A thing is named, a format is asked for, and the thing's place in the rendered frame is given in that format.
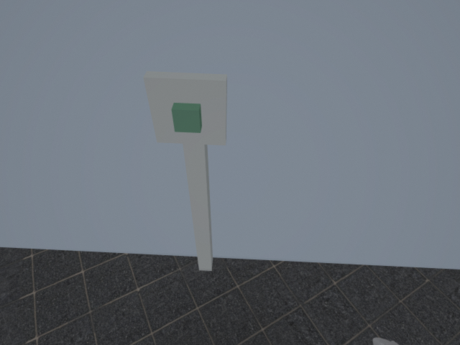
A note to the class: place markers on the panel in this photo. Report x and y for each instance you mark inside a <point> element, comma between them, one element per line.
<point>210,90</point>

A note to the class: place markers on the button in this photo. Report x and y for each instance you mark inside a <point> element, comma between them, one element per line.
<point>187,117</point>

